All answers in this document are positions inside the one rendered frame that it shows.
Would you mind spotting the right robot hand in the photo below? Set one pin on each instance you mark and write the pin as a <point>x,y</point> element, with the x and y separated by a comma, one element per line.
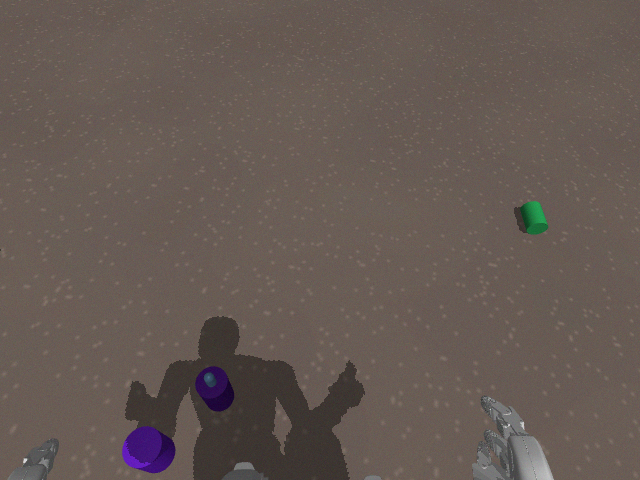
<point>521,457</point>

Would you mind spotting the left robot hand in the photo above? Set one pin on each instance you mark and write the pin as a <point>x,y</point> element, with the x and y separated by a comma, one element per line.
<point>38,462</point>

